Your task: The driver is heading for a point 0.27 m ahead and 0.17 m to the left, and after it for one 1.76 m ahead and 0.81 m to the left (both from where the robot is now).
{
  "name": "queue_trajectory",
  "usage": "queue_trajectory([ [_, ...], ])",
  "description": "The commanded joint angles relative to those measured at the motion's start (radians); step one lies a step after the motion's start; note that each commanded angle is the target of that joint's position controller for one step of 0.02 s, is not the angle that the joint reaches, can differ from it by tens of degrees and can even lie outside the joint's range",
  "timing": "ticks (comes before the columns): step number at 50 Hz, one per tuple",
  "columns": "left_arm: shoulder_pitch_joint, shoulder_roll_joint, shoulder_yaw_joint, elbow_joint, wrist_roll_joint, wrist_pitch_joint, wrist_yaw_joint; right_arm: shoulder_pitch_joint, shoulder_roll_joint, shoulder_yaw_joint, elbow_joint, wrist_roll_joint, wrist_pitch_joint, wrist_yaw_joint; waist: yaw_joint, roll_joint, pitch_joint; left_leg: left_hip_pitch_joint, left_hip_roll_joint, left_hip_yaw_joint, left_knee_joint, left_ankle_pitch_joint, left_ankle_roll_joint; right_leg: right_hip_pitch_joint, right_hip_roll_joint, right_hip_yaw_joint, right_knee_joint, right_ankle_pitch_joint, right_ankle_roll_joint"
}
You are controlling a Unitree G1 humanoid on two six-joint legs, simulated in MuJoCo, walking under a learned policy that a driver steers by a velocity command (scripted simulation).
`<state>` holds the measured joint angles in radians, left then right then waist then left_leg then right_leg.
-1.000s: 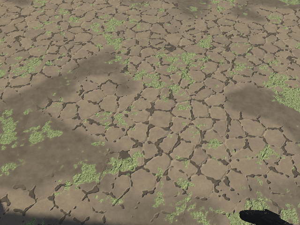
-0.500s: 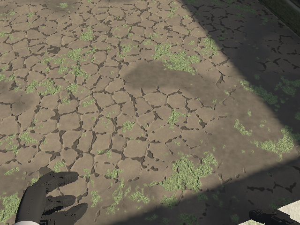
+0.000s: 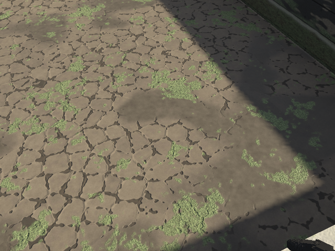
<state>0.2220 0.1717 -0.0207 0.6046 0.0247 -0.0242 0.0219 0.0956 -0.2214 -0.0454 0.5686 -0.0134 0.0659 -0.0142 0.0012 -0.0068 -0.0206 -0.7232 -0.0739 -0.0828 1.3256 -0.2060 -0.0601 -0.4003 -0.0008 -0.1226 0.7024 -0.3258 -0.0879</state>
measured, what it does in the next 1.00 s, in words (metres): steps on the spot, turning left: left foot, then right foot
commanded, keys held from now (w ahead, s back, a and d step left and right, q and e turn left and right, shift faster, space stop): q+shift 0.26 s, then w+q+shift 0.62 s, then w+shift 0.12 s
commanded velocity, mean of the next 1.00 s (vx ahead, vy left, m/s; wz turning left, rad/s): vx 0.66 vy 0.00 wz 0.87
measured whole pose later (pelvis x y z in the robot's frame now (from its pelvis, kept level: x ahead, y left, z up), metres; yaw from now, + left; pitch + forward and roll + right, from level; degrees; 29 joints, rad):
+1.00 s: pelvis +0.04 +0.04 -0.02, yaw +53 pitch +1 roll -3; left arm 0.22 0.26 0.02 0.65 0.03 -0.02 -0.01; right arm -0.06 -0.27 -0.02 0.50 0.00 0.08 0.04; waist 0.06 0.01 0.03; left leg -0.54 0.03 0.02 0.82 -0.29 0.04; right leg -0.30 -0.17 -0.23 0.80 -0.47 0.07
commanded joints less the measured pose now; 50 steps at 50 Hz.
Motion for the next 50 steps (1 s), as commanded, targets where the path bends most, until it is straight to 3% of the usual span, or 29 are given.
queue_trajectory([
  [1,0.029,0.141,0.055,-0.057,-0.002,-0.016,0.014,-0.011,-0.09,-0.025,-0.054,0.003,0.016,0.004,-0.002,-0.046,-0.058,-0.025,0.074,0.029,-0.026,-0.053,0.011,0.152,-0.306,0.252,-0.25,0.313,-0.057],
  [5,0.121,0.176,0.076,-0.013,0.011,0.013,0.032,-0.087,-0.069,-0.016,-0.08,0.028,0.034,0.028,0.047,-0.094,-0.028,0.007,0.097,0.097,-0.149,-0.217,0.042,0.209,-0.336,0.181,-0.243,0.357,-0.076],
  [7,0.064,0.181,0.083,-0.008,0.008,0.013,0.035,-0.069,-0.084,-0.022,-0.072,0.027,0.048,0.035,0.006,-0.093,0.037,0.143,0.096,0.126,-0.296,-0.233,0.058,0.083,-0.322,0.087,-0.228,0.441,-0.045],
  [9,0.04,0.223,0.097,-0.005,0.005,0.015,0.037,-0.027,-0.08,-0.021,-0.066,0.034,0.056,0.046,0.006,-0.16,0.001,0.28,0.055,0.185,-0.363,-0.278,0.08,0.052,-0.316,0.028,-0.193,0.424,-0.015],
  [11,0.025,0.219,0.099,-0.009,0.012,0.036,0.032,-0.003,-0.088,-0.026,-0.063,0.05,0.059,0.047,0.012,-0.177,-0.028,0.338,0.058,0.19,-0.489,-0.335,0.108,0.096,-0.325,-0.002,-0.151,0.37,0.011],
  [12,0.02,0.225,0.104,-0.001,0.009,0.043,0.027,0.054,-0.077,-0.023,-0.049,0.041,0.05,0.041,-0.014,-0.144,-0.058,0.43,0.039,0.192,-0.585,-0.291,0.134,0.085,-0.31,-0.025,-0.064,0.362,0.037],
  [13,0.006,0.231,0.113,0.006,-0.008,0.053,0.02,0.172,-0.081,-0.03,-0.017,0.031,0.032,0.025,-0.091,-0.016,-0.094,0.603,0.059,0.087,-0.8,-0.171,0.176,0.003,-0.257,-0.097,0.191,0.362,0.084],
  [14,-0.068,0.162,0.088,-0.081,-0.02,0.056,0.006,0.196,-0.227,-0.06,-0.019,0.013,0.026,0.01,-0.095,0.245,-0.061,0.763,0.298,-0.413,-0.833,0.198,0.332,-0.429,-0.04,-0.114,0.504,-0.236,0.164],
  [15,-0.199,0.198,0.088,-0.157,0.001,0.051,0.009,0.238,-0.297,-0.092,-0.029,0.027,0.031,0.013,-0.168,0.26,-0.153,0.75,0.387,-0.641,-0.903,0.304,0.454,-0.529,0.02,0.13,0.573,-0.348,0.181],
  [17,-0.248,0.204,0.088,-0.164,-0.021,0.039,0.015,0.125,-0.2,-0.057,-0.037,0.008,0.025,-0.002,-0.083,0.152,-0.053,0.645,0.341,-0.537,-0.921,0.023,0.413,-0.589,0.002,0.186,0.637,-0.167,0.2],
  [20,-0.169,0.193,0.083,-0.121,0.007,0.061,0.024,-0.03,-0.113,-0.02,-0.095,0.011,0.012,-0.006,0.01,0.087,-0.038,0.399,0.177,-0.363,-0.872,-0.068,0.296,-0.414,-0.007,0.175,0.535,0.036,0.213],
  [21,-0.159,0.184,0.077,-0.122,0.006,0.069,0.02,-0.022,-0.133,-0.023,-0.089,0.003,-0.001,-0.003,0.022,0.086,-0.043,0.34,0.157,-0.359,-0.868,-0.073,0.289,-0.352,0.005,0.17,0.52,0.055,0.204],
  [24,-0.195,0.131,0.045,-0.137,0.017,0.086,0.014,-0.005,-0.161,-0.03,-0.096,0.015,-0.031,0.0,0.001,0.1,-0.079,0.285,0.096,-0.335,-0.865,-0.111,0.259,-0.197,0.027,0.137,0.361,0.05,0.179],
  [25,-0.249,0.11,0.033,-0.162,0.004,0.08,0.001,-0.027,-0.166,-0.029,-0.108,0.017,-0.025,-0.002,-0.015,0.114,-0.068,0.241,0.077,-0.327,-0.887,-0.103,0.247,-0.109,0.054,0.122,0.302,0.006,0.178],
  [28,-0.195,0.131,0.038,-0.151,-0.021,0.057,-0.015,-0.062,-0.184,-0.034,-0.129,0.018,-0.011,-0.001,0.005,0.16,-0.037,0.196,0.08,-0.387,-0.894,-0.043,0.245,0.115,0.052,0.152,0.089,0.022,0.162],
  [29,-0.137,0.119,0.036,-0.129,-0.026,0.048,-0.016,-0.092,-0.175,-0.035,-0.142,0.027,-0.005,-0.004,0.037,0.133,-0.03,0.178,0.076,-0.404,-0.862,-0.084,0.232,0.212,0.029,0.173,-0.051,0.088,0.143],
  [30,-0.079,0.098,0.027,-0.1,-0.012,0.04,-0.006,-0.094,-0.137,-0.022,-0.138,0.03,0.001,-0.012,0.062,0.044,-0.025,0.131,0.059,-0.388,-0.783,-0.091,0.198,0.348,-0.003,0.179,-0.173,0.119,0.128],
  [31,-0.027,0.129,0.027,-0.101,0.036,0.027,-0.003,-0.016,-0.051,-0.005,-0.14,0.047,-0.006,-0.01,0.051,-0.193,-0.124,0.001,-0.046,-0.271,-0.499,-0.326,0.142,0.554,-0.193,0.339,-0.092,0.245,0.093],
  [32,0.022,0.245,0.071,-0.084,0.037,0.034,-0.004,-0.029,-0.068,-0.013,-0.178,0.075,-0.018,-0.019,0.098,-0.381,-0.129,-0.194,-0.093,-0.167,-0.419,-0.407,0.117,0.58,-0.328,0.566,-0.181,0.211,0.062],
  [33,0.039,0.265,0.082,-0.078,0.022,0.037,0.005,-0.116,-0.13,-0.035,-0.176,0.046,-0.031,-0.02,0.124,-0.233,-0.059,-0.207,-0.072,-0.168,-0.332,-0.29,0.092,0.462,-0.341,0.624,-0.249,0.121,0.065],
  [34,-0.042,0.234,0.065,-0.1,0.021,0.032,0.008,-0.14,-0.145,-0.043,-0.167,0.037,-0.037,-0.012,0.079,-0.176,-0.04,-0.171,-0.054,-0.162,-0.286,-0.22,0.079,0.367,-0.335,0.59,-0.259,0.066,0.061],
  [37,-0.167,0.16,0.031,-0.106,0.01,0.016,0.005,-0.153,-0.114,-0.023,-0.155,0.024,-0.01,0.01,0.017,-0.176,-0.021,-0.053,0.011,-0.066,-0.253,-0.121,0.058,0.199,-0.284,0.383,-0.267,0.143,0.042],
  [41,-0.132,0.189,0.039,-0.076,0.018,-0.012,-0.013,-0.216,-0.103,0.002,-0.156,0.022,0.001,0.018,0.011,-0.123,-0.048,0.02,0.09,-0.007,-0.266,-0.019,0.062,0.139,-0.306,0.234,-0.268,0.179,0.01],
  [42,-0.103,0.206,0.053,-0.066,0.02,-0.02,-0.023,-0.23,-0.119,-0.001,-0.16,0.027,-0.003,0.028,0.017,-0.079,-0.059,0.009,0.103,0.026,-0.258,-0.019,0.066,0.155,-0.315,0.216,-0.236,0.101,0.006],
  [44,-0.083,0.218,0.063,-0.051,0.026,-0.02,-0.026,-0.3,-0.104,0.014,-0.182,0.028,-0.002,0.036,0.041,-0.061,-0.015,-0.002,0.135,0.071,-0.379,-0.021,0.074,0.15,-0.331,0.153,-0.237,0.048,0.01],
  [46,-0.072,0.221,0.067,-0.045,0.018,-0.018,-0.024,-0.291,-0.078,0.028,-0.187,0.026,-0.003,0.05,0.054,-0.073,-0.041,0.167,0.128,0.127,-0.483,-0.059,0.091,0.097,-0.33,0.131,-0.241,0.021,0.009],
  [48,-0.085,0.217,0.072,-0.05,-0.005,-0.009,-0.028,-0.174,-0.076,0.026,-0.14,0.002,-0.001,0.065,0.02,-0.052,-0.088,0.353,0.092,0.18,-0.579,-0.026,0.12,0.075,-0.295,0.071,-0.177,0.022,0.03],
  [49,-0.067,0.185,0.063,-0.051,-0.009,-0.009,-0.034,-0.095,-0.082,0.021,-0.102,-0.002,-0.001,0.062,0.005,0.019,-0.136,0.474,0.058,0.168,-0.605,0.028,0.134,0.056,-0.224,-0.012,-0.022,0.124,0.061],
  [50,0.011,0.169,0.067,-0.047,-0.002,-0.006,-0.036,-0.082,-0.124,0.002,-0.084,0.016,0.008,0.044,0.003,0.15,-0.242,0.602,0.061,0.095,-0.573,0.131,0.185,0.016,-0.113,-0.103,0.177,0.15,0.127],
])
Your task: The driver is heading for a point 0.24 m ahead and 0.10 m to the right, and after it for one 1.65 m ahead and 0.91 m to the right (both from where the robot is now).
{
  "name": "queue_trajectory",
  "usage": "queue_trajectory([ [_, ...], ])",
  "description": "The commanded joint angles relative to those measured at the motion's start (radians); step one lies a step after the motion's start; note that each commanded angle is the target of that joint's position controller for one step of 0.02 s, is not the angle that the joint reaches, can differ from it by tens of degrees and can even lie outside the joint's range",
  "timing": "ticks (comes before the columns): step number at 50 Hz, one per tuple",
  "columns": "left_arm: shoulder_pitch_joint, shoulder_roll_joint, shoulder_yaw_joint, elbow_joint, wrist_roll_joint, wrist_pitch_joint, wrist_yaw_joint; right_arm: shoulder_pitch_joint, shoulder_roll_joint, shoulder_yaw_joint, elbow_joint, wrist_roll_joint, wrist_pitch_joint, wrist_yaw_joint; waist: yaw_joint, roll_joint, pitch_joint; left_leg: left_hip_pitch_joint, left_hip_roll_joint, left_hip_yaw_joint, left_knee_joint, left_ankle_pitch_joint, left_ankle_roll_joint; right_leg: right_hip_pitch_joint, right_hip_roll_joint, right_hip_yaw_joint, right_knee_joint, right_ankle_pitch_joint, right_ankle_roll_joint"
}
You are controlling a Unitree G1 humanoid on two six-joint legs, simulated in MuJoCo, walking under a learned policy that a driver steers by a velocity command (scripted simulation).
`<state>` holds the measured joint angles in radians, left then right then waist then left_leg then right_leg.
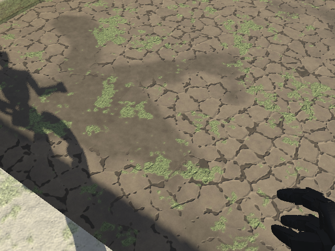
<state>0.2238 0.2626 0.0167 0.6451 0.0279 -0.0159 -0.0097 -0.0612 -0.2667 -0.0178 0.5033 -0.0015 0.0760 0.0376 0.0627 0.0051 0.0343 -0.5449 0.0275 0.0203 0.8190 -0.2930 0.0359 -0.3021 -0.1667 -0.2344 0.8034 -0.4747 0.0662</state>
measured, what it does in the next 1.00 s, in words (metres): steps on the spot, turning right: right foot, then right foot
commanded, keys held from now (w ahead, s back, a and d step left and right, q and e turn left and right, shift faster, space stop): w+shift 0.02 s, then w+e+shift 0.98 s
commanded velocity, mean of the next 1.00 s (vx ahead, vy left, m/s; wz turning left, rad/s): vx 0.99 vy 0.00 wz -0.60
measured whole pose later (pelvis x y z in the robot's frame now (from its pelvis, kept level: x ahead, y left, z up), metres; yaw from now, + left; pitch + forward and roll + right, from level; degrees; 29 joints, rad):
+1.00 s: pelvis +0.00 +0.10 +0.01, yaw -40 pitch +0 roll +1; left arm 0.05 0.23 0.02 0.52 -0.02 0.09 -0.03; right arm 0.08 -0.25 -0.03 0.54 0.00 0.02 -0.01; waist 0.01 0.04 0.05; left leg -0.48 0.03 0.05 0.92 -0.42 -0.08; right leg -0.44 0.08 0.07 0.80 -0.35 -0.05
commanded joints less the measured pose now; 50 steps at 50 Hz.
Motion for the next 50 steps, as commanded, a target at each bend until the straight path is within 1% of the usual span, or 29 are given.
queue_trajectory([
  [1,-0.088,0.071,0.026,-0.14,-0.002,-0.008,-0.01,0.13,-0.117,-0.031,-0.017,0.035,0.01,-0.016,-0.136,0.291,-0.288,0.431,0.055,-0.241,-0.211,0.177,0.154,-0.249,0.152,-0.008,0.269,0.017,0.024],
  [2,-0.194,0.07,0.032,-0.18,-0.022,0.006,-0.008,0.154,-0.145,-0.031,-0.025,0.05,0.015,-0.017,-0.179,0.356,-0.247,0.476,0.147,-0.403,-0.316,0.168,0.204,-0.439,0.177,0.103,0.443,-0.157,0.031],
  [4,-0.191,0.062,0.04,-0.155,-0.035,0.012,0.012,0.108,-0.081,-0.02,-0.052,0.016,0.001,-0.045,-0.148,0.164,-0.217,0.393,0.204,-0.368,-0.29,0.254,0.228,-0.466,0.152,0.212,0.536,-0.074,0.036],
  [6,-0.144,0.019,0.03,-0.125,-0.035,0.013,0.028,0.049,-0.024,-0.003,-0.052,-0.005,-0.034,-0.062,-0.107,0.116,-0.212,0.242,0.211,-0.324,-0.275,0.214,0.205,-0.355,0.181,0.297,0.504,-0.019,0.013],
  [11,-0.146,0.027,0.038,-0.112,-0.022,0.031,0.037,0.047,-0.001,-0.002,-0.044,-0.014,-0.092,-0.073,-0.08,0.041,-0.212,0.136,0.257,-0.289,-0.295,0.244,0.178,-0.231,0.188,0.303,0.412,0.072,-0.035],
  [15,-0.207,0.002,0.017,-0.155,-0.03,0.038,0.0,0.127,-0.027,-0.014,-0.016,-0.02,-0.107,-0.07,-0.117,0.079,-0.171,0.149,0.25,-0.245,-0.365,0.092,0.082,-0.094,0.158,0.22,0.141,0.024,-0.082],
  [18,-0.101,-0.027,0.004,-0.122,-0.035,0.055,-0.028,0.031,-0.015,-0.009,-0.036,-0.004,-0.106,-0.073,-0.035,0.04,-0.142,0.001,0.156,-0.06,-0.296,0.12,-0.027,0.202,0.188,0.174,-0.123,0.189,-0.152],
  [19,-0.062,0.012,0.012,-0.101,-0.036,0.059,-0.023,0.046,0.014,-0.005,-0.043,-0.02,-0.094,-0.088,-0.032,-0.114,-0.142,-0.061,0.037,0.09,-0.116,0.236,-0.1,0.294,0.127,0.301,-0.118,0.411,-0.21],
  [20,-0.082,0.094,0.043,-0.127,-0.062,0.078,-0.014,-0.039,-0.007,-0.005,-0.094,-0.016,-0.082,-0.096,0.029,-0.226,-0.134,-0.15,-0.033,0.079,-0.027,0.129,-0.112,0.23,0.029,0.592,-0.202,0.422,-0.285],
  [21,-0.118,0.119,0.046,-0.153,-0.05,0.087,0.001,-0.137,-0.027,-0.008,-0.136,-0.01,-0.084,-0.086,0.055,-0.242,-0.109,-0.238,-0.064,0.005,0.094,-0.103,-0.119,0.21,-0.046,0.768,-0.299,0.446,-0.337],
  [22,-0.169,0.129,0.046,-0.179,-0.025,0.085,0.016,-0.116,-0.034,-0.011,-0.135,-0.015,-0.094,-0.076,0.026,-0.204,-0.124,-0.282,-0.069,-0.05,0.212,-0.16,-0.128,0.218,-0.083,0.798,-0.303,0.551,-0.373],
  [24,-0.244,0.077,0.032,-0.204,-0.018,0.071,0.021,-0.022,-0.021,-0.003,-0.11,-0.017,-0.096,-0.079,-0.046,-0.101,-0.141,-0.225,-0.034,-0.079,0.26,-0.125,-0.139,0.132,-0.031,0.698,-0.259,0.605,-0.339],
  [26,-0.333,0.027,0.017,-0.236,-0.028,0.071,0.011,0.017,0.007,0.011,-0.103,-0.024,-0.085,-0.091,-0.072,-0.079,-0.149,-0.034,-0.022,-0.059,0.096,-0.078,-0.148,0.004,0.08,0.601,-0.262,0.522,-0.247],
  [30,-0.363,0.052,0.023,-0.237,-0.057,0.08,-0.009,0.098,0.018,0.011,-0.067,-0.02,-0.072,-0.061,-0.089,-0.036,-0.154,0.358,-0.045,0.031,-0.182,0.151,-0.123,-0.138,0.169,0.569,-0.263,0.333,-0.2],
  [31,-0.326,0.034,0.024,-0.247,-0.072,0.075,-0.018,0.117,-0.009,0.0,-0.066,-0.028,-0.076,-0.052,-0.082,0.077,-0.178,0.465,0.022,0.004,-0.165,0.235,-0.094,-0.232,0.216,0.519,-0.183,0.201,-0.166],
  [32,-0.324,0.001,0.015,-0.264,-0.086,0.067,-0.02,0.129,-0.094,-0.03,-0.056,-0.04,-0.081,-0.048,-0.113,0.276,-0.215,0.509,0.148,-0.153,-0.271,0.054,-0.042,-0.332,0.274,0.406,-0.049,0.101,-0.125],
  [33,-0.373,0.029,0.026,-0.267,-0.079,0.067,-0.019,0.15,-0.144,-0.047,-0.056,-0.049,-0.085,-0.049,-0.155,0.34,-0.169,0.453,0.255,-0.314,-0.394,-0.136,0.016,-0.408,0.271,0.345,0.11,0.062,-0.112],
  [34,-0.42,0.065,0.043,-0.275,-0.06,0.065,-0.017,0.148,-0.137,-0.043,-0.062,-0.052,-0.093,-0.057,-0.159,0.244,-0.132,0.376,0.312,-0.395,-0.439,-0.189,0.05,-0.431,0.231,0.341,0.23,0.061,-0.099],
  [36,-0.399,0.043,0.036,-0.268,-0.043,0.065,-0.022,0.108,-0.102,-0.026,-0.053,-0.048,-0.114,-0.07,-0.101,0.137,-0.117,0.273,0.331,-0.34,-0.433,-0.136,0.058,-0.382,0.182,0.331,0.313,0.093,-0.078],
  [38,-0.34,0.025,0.027,-0.248,-0.035,0.082,-0.026,0.076,-0.094,-0.025,-0.036,-0.042,-0.127,-0.072,-0.058,0.13,-0.124,0.189,0.286,-0.164,-0.419,-0.051,0.014,-0.248,0.163,0.278,0.251,0.108,-0.072],
  [40,-0.317,0.016,0.019,-0.237,-0.061,0.095,-0.04,0.067,-0.102,-0.034,-0.023,-0.022,-0.123,-0.064,-0.057,0.163,-0.143,0.169,0.246,-0.053,-0.435,-0.077,-0.023,-0.101,0.166,0.213,0.124,0.083,-0.091],
  [42,-0.285,0.029,0.021,-0.209,-0.067,0.091,-0.04,0.045,-0.101,-0.037,-0.022,-0.012,-0.105,-0.055,-0.041,0.111,-0.123,0.16,0.226,0.011,-0.411,-0.138,-0.02,-0.006,0.166,0.169,-0.041,0.161,-0.108],
  [43,-0.229,0.018,0.018,-0.179,-0.056,0.089,-0.044,0.04,-0.09,-0.039,-0.021,0.002,-0.096,-0.054,-0.023,0.06,-0.131,0.14,0.197,0.063,-0.356,-0.159,-0.04,0.084,0.177,0.151,-0.109,0.217,-0.124],
  [44,-0.151,0.025,0.021,-0.148,-0.042,0.089,-0.047,0.054,-0.051,-0.029,-0.019,-0.001,-0.084,-0.056,-0.007,-0.039,-0.136,0.109,0.133,0.15,-0.211,-0.155,-0.076,0.144,0.193,0.18,-0.142,0.195,-0.149],
  [45,-0.169,0.047,0.021,-0.152,-0.049,0.094,-0.044,0.038,0.01,-0.014,-0.051,-0.001,-0.066,-0.055,-0.028,-0.196,-0.065,0.063,0.045,0.192,-0.019,-0.076,-0.1,0.068,0.17,0.291,-0.14,0.34,-0.188],
  [46,-0.208,0.129,0.044,-0.186,-0.086,0.098,-0.039,-0.058,-0.002,-0.009,-0.117,0.002,-0.06,-0.045,0.035,-0.338,-0.066,-0.048,-0.044,0.17,0.063,-0.157,-0.137,-0.016,0.089,0.615,-0.322,0.15,-0.26],
  [47,-0.266,0.156,0.054,-0.223,-0.073,0.098,-0.024,-0.119,-0.038,-0.019,-0.151,0.0,-0.068,-0.039,0.032,-0.312,-0.053,-0.132,-0.046,0.061,0.146,-0.194,-0.145,-0.014,0.033,0.751,-0.417,0.074,-0.285],
  [49,-0.347,0.153,0.056,-0.252,-0.035,0.084,-0.001,-0.019,-0.041,-0.022,-0.109,0.001,-0.089,-0.041,-0.039,-0.247,-0.133,-0.093,-0.022,-0.027,0.173,-0.162,-0.136,0.026,0.049,0.725,-0.376,0.195,-0.279],
  [50,-0.391,0.125,0.054,-0.259,-0.037,0.071,0.003,0.043,-0.032,-0.02,-0.091,-0.003,-0.096,-0.05,-0.075,-0.174,-0.165,0.006,-0.014,-0.045,0.124,-0.119,-0.119,-0.015,0.079,0.675,-0.328,0.238,-0.262],
])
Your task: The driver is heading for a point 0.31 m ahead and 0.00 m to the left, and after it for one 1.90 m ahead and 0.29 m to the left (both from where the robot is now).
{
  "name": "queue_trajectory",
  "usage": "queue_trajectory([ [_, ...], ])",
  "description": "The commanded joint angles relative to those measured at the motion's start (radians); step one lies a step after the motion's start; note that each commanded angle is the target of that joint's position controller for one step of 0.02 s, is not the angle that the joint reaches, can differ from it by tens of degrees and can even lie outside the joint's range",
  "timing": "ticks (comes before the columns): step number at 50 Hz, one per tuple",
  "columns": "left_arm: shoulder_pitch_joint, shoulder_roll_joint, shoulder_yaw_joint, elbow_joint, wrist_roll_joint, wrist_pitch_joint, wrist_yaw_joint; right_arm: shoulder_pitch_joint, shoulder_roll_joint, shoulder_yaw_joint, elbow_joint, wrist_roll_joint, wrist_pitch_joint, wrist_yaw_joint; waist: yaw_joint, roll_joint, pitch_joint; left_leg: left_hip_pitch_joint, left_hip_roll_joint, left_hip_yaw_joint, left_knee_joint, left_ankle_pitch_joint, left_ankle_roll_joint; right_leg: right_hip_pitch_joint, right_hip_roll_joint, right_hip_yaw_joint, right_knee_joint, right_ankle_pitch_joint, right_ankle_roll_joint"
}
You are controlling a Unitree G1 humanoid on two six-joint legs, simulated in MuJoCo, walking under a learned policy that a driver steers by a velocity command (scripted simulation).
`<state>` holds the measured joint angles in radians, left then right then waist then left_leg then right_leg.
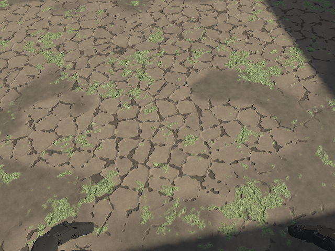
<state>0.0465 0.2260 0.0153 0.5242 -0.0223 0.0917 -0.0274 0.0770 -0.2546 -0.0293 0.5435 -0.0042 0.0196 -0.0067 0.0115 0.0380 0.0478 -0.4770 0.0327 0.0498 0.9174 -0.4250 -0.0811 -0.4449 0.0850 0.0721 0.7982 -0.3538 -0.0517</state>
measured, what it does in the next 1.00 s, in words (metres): steps to the right: right foot, then left foot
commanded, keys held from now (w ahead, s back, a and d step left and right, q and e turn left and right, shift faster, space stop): w+e+shift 0.14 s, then w+shift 0.22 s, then w+q+shift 0.64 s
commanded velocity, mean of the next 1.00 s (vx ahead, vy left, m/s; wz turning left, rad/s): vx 1.00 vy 0.00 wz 0.05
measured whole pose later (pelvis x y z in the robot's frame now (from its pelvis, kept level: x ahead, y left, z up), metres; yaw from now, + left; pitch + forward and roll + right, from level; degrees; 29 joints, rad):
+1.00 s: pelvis +0.02 -0.12 +0.00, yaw +8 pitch +0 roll +1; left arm 0.04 0.23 0.02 0.49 0.01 -0.01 0.02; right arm 0.02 -0.20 -0.01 0.52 0.03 0.07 0.02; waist 0.00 -0.01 0.02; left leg -0.43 -0.12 -0.14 0.79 -0.36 0.01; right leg -0.46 -0.01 0.01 0.80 -0.34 0.04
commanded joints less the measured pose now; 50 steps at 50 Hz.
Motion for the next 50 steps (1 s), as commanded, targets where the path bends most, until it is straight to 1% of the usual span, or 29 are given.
queue_trajectory([
  [1,-0.222,0.15,0.05,-0.146,0.002,-0.045,0.019,-0.06,-0.035,-0.003,-0.102,0.0,-0.045,-0.005,-0.032,-0.218,-0.213,0.063,-0.033,-0.044,-0.015,0.043,0.009,0.079,-0.151,0.344,-0.345,0.126,-0.13],
  [3,-0.244,0.119,0.045,-0.153,-0.022,-0.043,0.013,-0.028,-0.023,-0.005,-0.077,0.008,-0.038,0.002,-0.055,-0.147,-0.198,0.247,-0.045,-0.032,-0.192,0.152,0.028,0.006,-0.115,0.33,-0.33,0.095,-0.12],
  [4,-0.278,0.078,0.038,-0.161,-0.028,-0.041,0.012,0.059,-0.001,0.0,-0.041,-0.013,-0.031,-0.006,-0.099,-0.026,-0.157,0.434,-0.005,-0.036,-0.316,0.296,0.043,-0.145,-0.079,0.275,-0.206,0.059,-0.076],
  [5,-0.22,0.021,0.028,-0.168,-0.039,-0.053,0.012,0.132,-0.058,-0.013,-0.03,-0.046,-0.029,-0.013,-0.116,0.252,-0.183,0.622,0.15,-0.171,-0.296,0.431,0.074,-0.352,0.035,0.167,0.031,-0.042,-0.02],
  [6,-0.189,0.031,0.029,-0.175,-0.032,-0.063,0.025,0.14,-0.155,-0.047,-0.019,-0.071,-0.018,-0.018,-0.131,0.404,-0.178,0.637,0.321,-0.388,-0.368,0.418,0.147,-0.515,0.036,0.122,0.142,-0.14,-0.004],
  [7,-0.244,0.083,0.048,-0.173,0.008,-0.074,0.031,0.154,-0.145,-0.047,-0.03,-0.069,-0.012,-0.029,-0.146,0.237,-0.155,0.553,0.37,-0.439,-0.414,0.35,0.192,-0.52,0.006,0.13,0.25,-0.085,0.015],
  [9,-0.253,0.07,0.043,-0.153,0.031,-0.086,0.023,0.073,-0.067,-0.009,-0.036,-0.052,-0.032,-0.033,-0.088,0.084,-0.141,0.4,0.349,-0.394,-0.437,0.251,0.205,-0.439,-0.03,0.115,0.312,-0.019,0.042],
  [11,-0.176,0.04,0.025,-0.126,0.032,-0.06,0.008,-0.003,-0.053,-0.001,-0.041,-0.033,-0.059,-0.013,-0.031,0.092,-0.13,0.239,0.286,-0.256,-0.468,0.155,0.161,-0.269,-0.078,0.054,0.236,0.033,0.062],
  [14,-0.161,0.022,0.007,-0.11,0.016,-0.038,-0.015,-0.037,-0.061,-0.005,-0.034,-0.014,-0.076,0.01,-0.026,0.112,-0.128,0.058,0.217,-0.082,-0.503,0.059,0.136,0.048,-0.089,-0.082,0.053,0.113,0.068],
  [17,-0.095,0.012,-0.002,-0.073,0.038,-0.043,-0.031,0.019,-0.068,-0.012,-0.016,0.002,-0.062,0.015,-0.023,-0.008,-0.127,0.063,0.172,-0.006,-0.388,0.043,0.124,0.204,-0.065,-0.158,-0.074,0.114,0.025],
  [18,-0.057,0.028,0.0,-0.059,0.038,-0.051,-0.03,0.085,-0.043,-0.011,-0.011,-0.004,-0.054,0.014,-0.037,-0.124,-0.17,0.059,0.112,0.073,-0.237,0.114,0.099,0.273,-0.076,-0.112,-0.062,0.23,0.004],
  [19,-0.086,0.076,0.012,-0.072,0.004,-0.049,-0.03,0.057,-0.005,0.005,-0.042,-0.012,-0.046,0.019,0.005,-0.274,-0.211,0.047,0.022,0.144,-0.144,0.067,0.043,0.233,-0.12,0.029,-0.189,0.139,-0.03],
  [20,-0.055,0.11,0.015,-0.079,-0.01,-0.044,-0.028,-0.029,-0.015,0.001,-0.076,-0.004,-0.037,0.016,0.065,-0.346,-0.174,-0.017,-0.012,0.136,-0.02,-0.042,0.03,0.197,-0.19,0.175,-0.326,0.048,-0.066],
  [21,-0.019,0.131,0.019,-0.073,-0.003,-0.046,-0.019,-0.084,-0.039,-0.012,-0.099,0.009,-0.029,0.013,0.096,-0.358,-0.156,-0.128,-0.029,0.077,0.098,-0.137,0.033,0.238,-0.265,0.277,-0.394,0.054,-0.108],
  [23,0.056,0.131,0.026,-0.049,0.03,-0.07,0.024,-0.09,-0.027,-0.019,-0.095,0.027,-0.027,0.004,0.108,-0.246,-0.182,-0.198,-0.072,-0.114,0.27,-0.117,0.037,0.267,-0.348,0.301,-0.342,0.256,-0.159],
  [25,0.037,0.087,0.016,-0.039,0.049,-0.101,0.053,-0.029,0.0,-0.014,-0.067,0.014,-0.039,-0.008,0.049,-0.181,-0.214,-0.2,-0.067,-0.183,0.328,-0.038,0.053,0.251,-0.364,0.271,-0.299,0.32,-0.144],
  [27,0.013,0.053,0.008,-0.038,0.049,-0.125,0.057,-0.006,-0.004,-0.02,-0.048,0.0,-0.031,-0.009,0.013,-0.126,-0.221,-0.164,-0.066,-0.194,0.337,0.025,0.059,0.19,-0.371,0.24,-0.296,0.324,-0.125],
  [31,0.017,0.029,-0.002,-0.03,0.052,-0.152,0.052,-0.04,0.018,-0.012,-0.068,-0.001,0.023,-0.009,-0.012,-0.104,-0.203,-0.111,-0.042,-0.164,0.241,0.086,0.042,0.117,-0.361,0.138,-0.306,0.29,-0.081],
  [36,0.064,0.091,0.018,0.003,0.052,-0.165,0.049,-0.105,0.018,0.007,-0.106,0.014,0.049,0.024,0.024,-0.145,-0.174,0.145,-0.024,-0.01,-0.076,0.041,0.089,0.054,-0.347,-0.004,-0.328,0.24,-0.028],
  [38,0.045,0.073,0.017,-0.003,0.041,-0.148,0.059,-0.031,0.035,0.015,-0.075,0.006,0.044,0.034,-0.022,-0.053,-0.189,0.337,-0.045,-0.003,-0.208,0.155,0.141,-0.041,-0.291,-0.1,-0.201,0.193,0.032],
  [39,0.042,0.041,0.008,-0.025,0.046,-0.131,0.071,0.004,-0.005,0.0,-0.056,0.01,0.042,0.035,-0.028,0.079,-0.213,0.409,-0.018,-0.092,-0.181,0.358,0.187,-0.095,-0.188,-0.217,-0.027,0.25,0.097],
  [40,-0.061,0.06,0.011,-0.086,0.041,-0.115,0.076,0.01,-0.1,-0.033,-0.068,0.037,0.057,0.029,-0.1,0.209,-0.199,0.373,0.06,-0.354,-0.295,0.318,0.263,-0.212,-0.095,-0.226,0.054,0.127,0.134],
  [41,-0.191,0.078,0.015,-0.152,0.031,-0.11,0.077,0.011,-0.134,-0.045,-0.079,0.023,0.065,0.021,-0.142,0.217,-0.139,0.339,0.139,-0.565,-0.416,0.245,0.317,-0.335,-0.067,-0.132,0.143,-0.08,0.145],
  [42,-0.177,0.082,0.017,-0.159,0.033,-0.115,0.068,-0.035,-0.132,-0.041,-0.099,-0.001,0.059,0.004,-0.113,0.196,-0.132,0.338,0.172,-0.609,-0.432,0.284,0.35,-0.392,-0.076,-0.06,0.211,-0.122,0.157],
  [43,-0.126,0.083,0.015,-0.15,0.034,-0.119,0.061,-0.086,-0.112,-0.033,-0.11,-0.009,0.051,-0.005,-0.073,0.159,-0.142,0.319,0.169,-0.598,-0.408,0.337,0.352,-0.399,-0.081,-0.034,0.249,-0.113,0.162],
  [46,-0.045,0.055,0.014,-0.114,0.033,-0.121,0.052,-0.248,-0.052,-0.014,-0.158,0.014,0.03,0.011,0.008,0.088,-0.184,0.109,0.053,-0.481,-0.4,0.282,0.262,-0.088,-0.084,-0.058,0.142,-0.027,0.141],
  [48,-0.003,0.056,0.017,-0.103,0.02,-0.108,0.044,-0.266,-0.084,-0.025,-0.153,0.032,0.02,0.025,0.04,0.083,-0.168,-0.043,0.01,-0.445,-0.438,0.172,0.249,0.151,-0.071,-0.081,0.023,0.064,0.121],
  [49,0.031,0.048,0.017,-0.085,0.02,-0.103,0.042,-0.282,-0.08,-0.029,-0.157,0.045,0.021,0.03,0.065,0.037,-0.15,-0.105,-0.018,-0.417,-0.422,0.079,0.233,0.268,-0.068,-0.103,-0.076,0.14,0.113],
  [50,0.121,0.045,0.017,-0.058,0.042,-0.093,0.044,-0.282,-0.053,-0.024,-0.163,0.05,0.015,0.032,0.098,-0.042,-0.135,-0.194,-0.064,-0.372,-0.331,-0.015,0.203,0.389,-0.093,-0.097,-0.145,0.118,0.092],
])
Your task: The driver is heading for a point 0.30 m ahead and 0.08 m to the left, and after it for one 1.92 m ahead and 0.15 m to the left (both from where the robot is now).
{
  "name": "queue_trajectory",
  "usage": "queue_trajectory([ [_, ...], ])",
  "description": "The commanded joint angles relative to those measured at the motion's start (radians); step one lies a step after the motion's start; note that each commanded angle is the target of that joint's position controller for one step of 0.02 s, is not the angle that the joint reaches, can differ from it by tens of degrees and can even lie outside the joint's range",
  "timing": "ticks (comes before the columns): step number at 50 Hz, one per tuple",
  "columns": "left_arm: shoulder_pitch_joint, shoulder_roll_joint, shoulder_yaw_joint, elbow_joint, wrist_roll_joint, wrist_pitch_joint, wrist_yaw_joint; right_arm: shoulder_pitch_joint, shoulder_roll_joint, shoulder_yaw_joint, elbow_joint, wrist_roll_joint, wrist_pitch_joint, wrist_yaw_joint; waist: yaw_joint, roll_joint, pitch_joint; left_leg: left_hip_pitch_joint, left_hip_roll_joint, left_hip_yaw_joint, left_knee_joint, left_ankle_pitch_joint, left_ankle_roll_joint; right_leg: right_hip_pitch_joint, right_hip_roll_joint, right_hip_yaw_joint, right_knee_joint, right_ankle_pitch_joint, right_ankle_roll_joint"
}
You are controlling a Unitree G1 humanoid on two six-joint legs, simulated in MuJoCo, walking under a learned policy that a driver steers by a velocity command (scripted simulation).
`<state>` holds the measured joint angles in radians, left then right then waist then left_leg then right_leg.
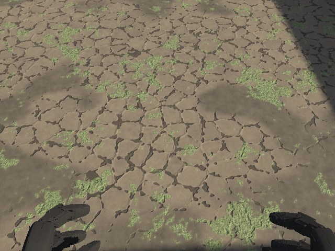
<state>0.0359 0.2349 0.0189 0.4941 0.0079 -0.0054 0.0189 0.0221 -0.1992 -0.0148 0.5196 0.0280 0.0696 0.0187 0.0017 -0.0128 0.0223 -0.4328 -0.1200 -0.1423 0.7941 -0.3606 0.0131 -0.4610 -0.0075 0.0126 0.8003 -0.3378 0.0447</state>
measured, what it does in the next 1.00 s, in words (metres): steps to the left, turning left: left foot, then right foot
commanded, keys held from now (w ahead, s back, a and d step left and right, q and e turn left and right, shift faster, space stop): w+q+shift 0.40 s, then w+shift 0.12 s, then w+e+shift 0.48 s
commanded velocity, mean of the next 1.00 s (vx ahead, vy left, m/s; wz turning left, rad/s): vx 1.00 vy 0.00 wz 0.32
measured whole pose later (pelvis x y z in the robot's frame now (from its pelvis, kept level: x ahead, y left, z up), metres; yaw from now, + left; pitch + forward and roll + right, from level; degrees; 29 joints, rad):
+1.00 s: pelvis +0.02 +0.10 +0.01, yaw +17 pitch -2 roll +0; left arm 0.02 0.16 0.01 0.54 -0.05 0.06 -0.03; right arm 0.02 -0.21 -0.01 0.52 -0.02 0.01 -0.03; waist -0.03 0.04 0.06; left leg -0.31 -0.05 0.22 0.62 -0.30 0.10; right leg -0.32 0.03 0.07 0.70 -0.35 -0.02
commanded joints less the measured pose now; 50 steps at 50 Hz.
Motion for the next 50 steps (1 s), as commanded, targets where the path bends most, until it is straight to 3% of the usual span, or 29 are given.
queue_trajectory([
  [1,0.18,0.132,0.042,-0.004,0.042,0.0,0.002,-0.225,-0.047,-0.025,-0.174,0.027,-0.039,0.007,0.13,-0.286,-0.129,-0.406,-0.01,-0.043,0.046,-0.121,0.052,0.51,-0.195,0.185,-0.273,-0.009,-0.055],
  [2,0.178,0.184,0.06,-0.007,0.052,0.0,0.003,-0.232,-0.071,-0.037,-0.175,0.016,-0.043,-0.005,0.148,-0.349,-0.097,-0.501,0.015,0.0,0.203,-0.143,0.039,0.456,-0.329,0.432,-0.399,-0.182,-0.112],
  [3,0.167,0.16,0.049,-0.015,0.05,-0.007,0.011,-0.268,-0.107,-0.052,-0.174,-0.01,-0.048,-0.009,0.135,-0.194,-0.064,-0.514,0.052,-0.026,0.299,-0.097,0.025,0.387,-0.371,0.491,-0.42,-0.218,-0.151],
  [4,0.128,0.138,0.036,-0.018,0.052,-0.015,0.015,-0.257,-0.101,-0.052,-0.164,-0.019,-0.05,-0.01,0.096,-0.122,-0.068,-0.493,0.076,-0.025,0.343,-0.056,0.016,0.341,-0.381,0.471,-0.417,-0.21,-0.162],
  [7,0.072,0.11,0.02,0.012,0.044,-0.037,0.012,-0.17,-0.085,-0.042,-0.136,-0.03,-0.025,0.007,0.027,-0.141,-0.091,-0.368,0.115,0.037,0.39,0.031,-0.021,0.225,-0.326,0.227,-0.4,-0.104,-0.122],
  [10,0.047,0.085,0.018,0.034,0.035,-0.04,-0.009,-0.168,-0.069,-0.027,-0.119,-0.017,0.0,0.01,0.018,-0.124,-0.102,-0.228,0.146,0.113,0.261,0.11,-0.045,0.163,-0.275,0.003,-0.345,0.059,-0.075],
  [12,0.085,0.124,0.032,0.05,0.026,-0.04,-0.012,-0.178,-0.072,-0.021,-0.119,-0.005,0.003,0.023,0.034,-0.135,-0.113,-0.098,0.141,0.18,0.199,0.093,-0.038,0.115,-0.279,-0.063,-0.356,0.016,-0.081],
  [14,0.102,0.137,0.04,0.066,0.025,-0.041,-0.009,-0.171,-0.077,-0.02,-0.127,-0.01,0.0,0.018,0.039,-0.108,-0.07,-0.07,0.168,0.2,0.099,0.078,-0.018,0.125,-0.313,-0.1,-0.357,-0.032,-0.08],
  [16,0.089,0.127,0.044,0.064,0.01,-0.025,-0.005,-0.125,-0.056,-0.012,-0.11,-0.019,-0.005,0.021,0.02,-0.063,-0.095,0.06,0.167,0.251,-0.013,0.101,0.016,0.132,-0.307,-0.144,-0.29,-0.02,-0.065],
  [17,0.099,0.088,0.042,0.065,0.009,-0.008,-0.007,-0.028,-0.049,-0.015,-0.069,-0.023,-0.008,0.018,-0.006,0.005,-0.129,0.143,0.146,0.249,-0.046,0.107,0.042,0.125,-0.245,-0.212,-0.12,0.047,-0.044],
  [18,0.134,0.071,0.042,0.044,0.023,0.007,0.0,0.073,-0.102,-0.032,-0.026,-0.01,-0.017,0.01,-0.03,0.185,-0.192,0.237,0.111,0.202,-0.011,0.324,0.096,0.063,-0.162,-0.255,0.127,0.112,0.003],
  [19,-0.012,0.066,0.038,-0.05,0.026,0.02,-0.001,0.128,-0.205,-0.063,-0.011,0.026,-0.011,-0.001,-0.128,0.419,-0.176,0.314,0.193,-0.125,-0.172,0.35,0.203,-0.238,-0.025,-0.246,0.338,-0.23,0.073],
  [20,-0.122,0.062,0.036,-0.107,0.018,0.018,0.001,0.111,-0.23,-0.07,-0.048,0.014,-0.008,-0.01,-0.149,0.361,-0.159,0.298,0.262,-0.359,-0.281,0.256,0.262,-0.394,0.012,-0.075,0.494,-0.277,0.098],
  [21,-0.109,0.058,0.036,-0.1,0.008,0.008,0.005,0.043,-0.195,-0.059,-0.074,-0.012,-0.002,-0.026,-0.108,0.264,-0.185,0.279,0.295,-0.362,-0.3,0.234,0.272,-0.404,0.001,-0.012,0.55,-0.207,0.105],
  [22,-0.04,0.047,0.032,-0.081,-0.001,-0.002,0.004,-0.005,-0.164,-0.047,-0.08,-0.032,0.003,-0.04,-0.058,0.227,-0.212,0.229,0.294,-0.329,-0.299,0.221,0.269,-0.361,-0.011,0.002,0.55,-0.171,0.11],
  [24,0.034,0.018,0.019,-0.045,0.01,-0.005,0.002,-0.108,-0.074,-0.012,-0.101,-0.041,-0.017,-0.044,0.014,0.12,-0.228,0.082,0.257,-0.261,-0.259,0.207,0.231,-0.223,-0.033,0.01,0.481,-0.128,0.09],
  [25,0.051,0.001,0.014,-0.035,0.016,0.002,0.001,-0.123,-0.053,0.001,-0.104,-0.046,-0.032,-0.039,0.019,0.11,-0.242,0.021,0.238,-0.239,-0.261,0.232,0.216,-0.138,-0.024,-0.005,0.443,-0.13,0.077],
  [27,0.057,-0.005,0.006,-0.032,0.013,0.014,0.004,-0.12,-0.058,0.004,-0.096,-0.042,-0.058,-0.031,0.017,0.095,-0.252,-0.004,0.224,-0.205,-0.28,0.228,0.183,-0.012,-0.029,-0.018,0.268,-0.139,0.044],
  [29,0.037,0.019,0.005,-0.025,-0.007,0.01,-0.002,-0.071,-0.101,-0.012,-0.082,-0.03,-0.065,-0.026,-0.016,0.112,-0.254,0.027,0.24,-0.228,-0.337,0.167,0.162,0.111,-0.022,-0.045,0.121,-0.125,0.0],
  [31,0.063,-0.015,-0.005,0.008,-0.01,0.008,-0.012,-0.079,-0.089,-0.008,-0.078,-0.01,-0.058,-0.024,0.001,0.054,-0.206,-0.049,0.245,-0.187,-0.336,0.057,0.116,0.294,-0.004,-0.074,-0.091,0.034,-0.052],
  [32,0.083,-0.034,-0.013,0.023,0.002,0.009,-0.021,-0.078,-0.058,0.001,-0.081,-0.005,-0.056,-0.022,0.0,0.003,-0.168,-0.133,0.212,-0.131,-0.282,0.009,0.081,0.393,-0.005,-0.035,-0.154,0.08,-0.088],
  [33,-0.011,0.027,0.006,0.01,-0.003,0.014,-0.031,-0.061,-0.012,0.019,-0.102,-0.008,-0.053,-0.014,-0.044,-0.194,-0.12,-0.185,0.12,0.046,-0.194,0.064,0.007,0.395,-0.054,0.101,-0.175,0.122,-0.141],
  [34,-0.077,0.04,0.014,-0.019,-0.021,0.021,-0.04,-0.077,-0.031,0.021,-0.109,-0.018,-0.057,-0.014,-0.037,-0.213,-0.089,-0.141,0.11,0.133,-0.132,0.125,-0.026,0.288,-0.116,0.236,-0.278,0.028,-0.183],
  [36,-0.115,0.032,0.005,-0.044,-0.04,0.023,-0.048,-0.111,-0.048,0.014,-0.111,-0.023,-0.071,-0.013,-0.039,-0.083,-0.051,0.032,0.123,0.16,-0.178,0.181,-0.04,0.139,-0.121,0.267,-0.345,-0.019,-0.169],
  [38,-0.123,0.015,-0.004,-0.039,-0.052,0.012,-0.037,-0.096,-0.018,0.021,-0.112,-0.039,-0.081,-0.016,-0.057,-0.051,-0.085,0.165,0.134,0.147,-0.207,0.213,-0.047,0.102,-0.05,0.172,-0.277,0.063,-0.134],
  [40,-0.089,-0.02,-0.011,-0.033,-0.053,0.005,-0.037,-0.079,-0.033,0.015,-0.104,-0.053,-0.083,-0.026,-0.052,0.05,-0.12,0.215,0.171,0.111,-0.269,0.212,-0.052,0.113,0.003,0.104,-0.182,0.118,-0.118],
  [42,-0.069,-0.025,-0.01,-0.033,-0.054,0.011,-0.042,-0.089,-0.061,0.005,-0.105,-0.051,-0.079,-0.031,-0.044,0.133,-0.114,0.214,0.223,0.079,-0.351,0.186,-0.063,0.112,0.029,0.052,-0.123,0.124,-0.102],
  [45,-0.074,-0.006,0.005,-0.041,-0.056,0.038,-0.04,-0.08,-0.074,-0.007,-0.097,-0.046,-0.074,-0.044,-0.037,0.13,-0.098,0.255,0.269,0.083,-0.386,0.163,-0.062,0.072,0.033,0.023,-0.105,0.074,-0.092],
  [50,-0.078,-0.005,0.01,-0.031,-0.053,0.054,-0.052,-0.075,-0.088,-0.023,-0.083,-0.042,-0.066,-0.056,-0.015,0.067,-0.101,0.236,0.255,0.213,-0.354,0.146,-0.09,0.135,0.032,0.002,-0.128,0.123,-0.119],
])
